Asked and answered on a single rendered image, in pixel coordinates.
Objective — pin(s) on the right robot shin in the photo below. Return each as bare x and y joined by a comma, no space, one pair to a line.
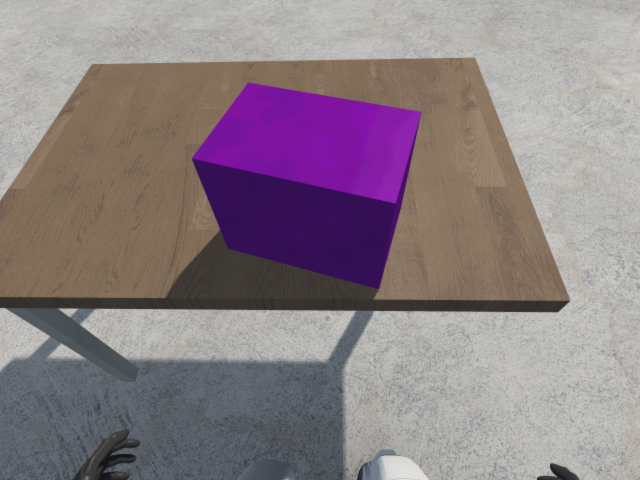
383,452

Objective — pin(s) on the table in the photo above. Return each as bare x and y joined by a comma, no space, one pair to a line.
109,212

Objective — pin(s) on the left robot hand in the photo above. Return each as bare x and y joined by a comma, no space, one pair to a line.
100,460

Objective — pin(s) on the carton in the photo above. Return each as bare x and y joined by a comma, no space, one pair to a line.
309,180

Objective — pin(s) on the robot right thigh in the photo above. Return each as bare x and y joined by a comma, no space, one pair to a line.
392,467

